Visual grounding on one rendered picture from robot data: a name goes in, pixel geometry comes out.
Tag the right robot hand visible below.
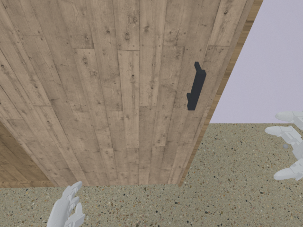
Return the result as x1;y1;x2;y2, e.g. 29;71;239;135
265;110;303;181

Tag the handle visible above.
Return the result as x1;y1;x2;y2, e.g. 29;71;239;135
187;62;206;111

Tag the left robot hand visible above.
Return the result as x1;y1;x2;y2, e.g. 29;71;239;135
46;181;85;227

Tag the wardrobe door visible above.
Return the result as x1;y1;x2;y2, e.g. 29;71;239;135
0;121;50;182
0;0;254;187

